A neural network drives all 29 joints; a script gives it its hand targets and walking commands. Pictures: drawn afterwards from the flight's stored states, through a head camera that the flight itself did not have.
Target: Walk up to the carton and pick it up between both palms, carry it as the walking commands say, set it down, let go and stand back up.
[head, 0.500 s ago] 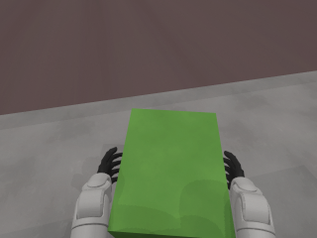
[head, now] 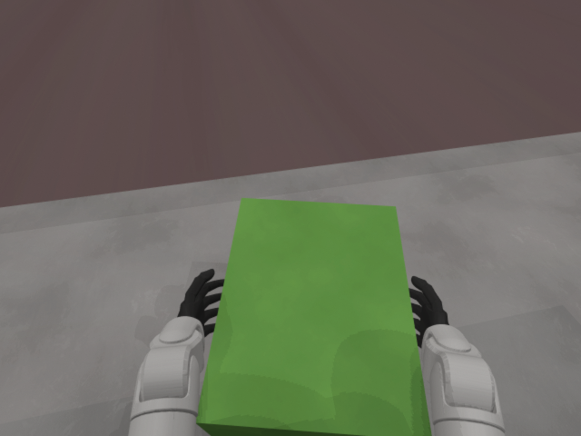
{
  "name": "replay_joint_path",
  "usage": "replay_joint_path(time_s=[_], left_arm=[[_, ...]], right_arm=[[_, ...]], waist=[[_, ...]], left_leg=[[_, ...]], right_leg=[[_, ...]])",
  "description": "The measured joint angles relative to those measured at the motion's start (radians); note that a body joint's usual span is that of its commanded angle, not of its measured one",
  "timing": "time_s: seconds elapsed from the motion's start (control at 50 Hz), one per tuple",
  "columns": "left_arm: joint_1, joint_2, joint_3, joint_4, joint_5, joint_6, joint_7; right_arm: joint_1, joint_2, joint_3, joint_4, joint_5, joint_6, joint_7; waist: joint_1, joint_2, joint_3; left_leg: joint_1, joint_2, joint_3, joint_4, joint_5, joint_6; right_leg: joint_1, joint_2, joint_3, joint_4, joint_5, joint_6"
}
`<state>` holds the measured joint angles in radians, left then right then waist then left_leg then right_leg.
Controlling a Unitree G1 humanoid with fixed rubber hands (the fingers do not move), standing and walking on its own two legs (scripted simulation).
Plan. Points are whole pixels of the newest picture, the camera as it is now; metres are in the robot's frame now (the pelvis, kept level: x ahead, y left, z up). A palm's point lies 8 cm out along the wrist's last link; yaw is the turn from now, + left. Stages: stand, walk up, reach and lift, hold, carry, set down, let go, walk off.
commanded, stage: hold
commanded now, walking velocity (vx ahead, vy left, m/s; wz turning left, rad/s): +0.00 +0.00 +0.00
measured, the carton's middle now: (310, 334) +0.30 +0.00 -0.03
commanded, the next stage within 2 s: carry in 0.38 s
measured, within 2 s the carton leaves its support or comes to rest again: neither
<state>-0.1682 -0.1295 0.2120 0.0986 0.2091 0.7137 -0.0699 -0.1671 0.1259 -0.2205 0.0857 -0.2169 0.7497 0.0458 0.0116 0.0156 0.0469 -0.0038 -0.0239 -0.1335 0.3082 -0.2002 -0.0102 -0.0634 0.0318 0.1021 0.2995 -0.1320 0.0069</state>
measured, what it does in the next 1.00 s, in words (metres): stands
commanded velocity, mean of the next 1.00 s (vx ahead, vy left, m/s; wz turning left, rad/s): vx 0.00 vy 0.00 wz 0.11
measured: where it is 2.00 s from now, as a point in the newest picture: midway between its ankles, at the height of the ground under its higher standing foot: outside the picture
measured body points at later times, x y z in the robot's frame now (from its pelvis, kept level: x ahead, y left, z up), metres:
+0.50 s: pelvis +0.00 +0.00 -0.01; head -0.02 +0.00 +0.43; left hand +0.29 +0.16 +0.04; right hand +0.29 -0.16 +0.04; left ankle -0.01 +0.13 -0.75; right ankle +0.03 -0.12 -0.75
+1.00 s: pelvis -0.03 +0.00 -0.03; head -0.04 +0.00 +0.42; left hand +0.32 +0.17 +0.09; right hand +0.33 -0.15 +0.08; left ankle -0.01 +0.13 -0.75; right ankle +0.03 -0.12 -0.75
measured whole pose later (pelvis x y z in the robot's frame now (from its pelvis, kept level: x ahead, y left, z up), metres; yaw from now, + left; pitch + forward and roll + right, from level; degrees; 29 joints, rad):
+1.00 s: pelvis -0.03 +0.00 -0.03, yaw +1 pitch +3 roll +1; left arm -0.57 0.01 0.21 0.10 0.03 1.13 0.10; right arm -0.58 -0.02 -0.20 0.15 -0.03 1.14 -0.10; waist 0.00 -0.01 -0.08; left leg -0.41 -0.04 -0.09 0.63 -0.29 -0.02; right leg -0.46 0.00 0.05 0.63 -0.23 0.01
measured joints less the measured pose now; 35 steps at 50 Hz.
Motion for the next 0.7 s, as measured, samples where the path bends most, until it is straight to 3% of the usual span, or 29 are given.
replay_joint_path(time_s=[0.36,0.46,0.58,0.7], left_arm=[[0.000,0.000,-0.004,0.000,0.001,0.003,0.002],[-0.002,0.007,-0.024,-0.050,-0.033,0.034,0.033],[-0.057,0.046,-0.067,-0.146,-0.095,0.155,0.097],[-0.182,0.094,-0.067,-0.158,-0.151,0.312,0.145]], right_arm=[[0.004,0.001,-0.003,-0.003,0.002,0.001,-0.001],[0.005,-0.008,0.014,-0.046,0.030,0.021,-0.021],[-0.052,-0.063,0.054,-0.127,0.112,0.133,-0.076],[-0.190,-0.112,0.067,-0.105,0.173,0.275,-0.133]], waist=[[0.000,-0.001,-0.002],[-0.013,-0.008,-0.095],[-0.025,-0.008,-0.127],[-0.008,-0.014,-0.129]], left_leg=[[-0.003,-0.004,0.003,0.003,-0.001,0.004],[-0.181,-0.018,0.001,0.167,-0.068,0.002],[-0.332,-0.033,-0.001,0.332,-0.130,0.002],[-0.386,-0.038,0.010,0.359,-0.123,0.000]], right_leg=[[0.000,-0.003,0.002,-0.002,0.001,0.003],[-0.176,-0.003,-0.015,0.161,-0.069,0.004],[-0.320,-0.015,-0.045,0.324,-0.137,0.008],[-0.379,-0.027,-0.051,0.361,-0.135,0.010]])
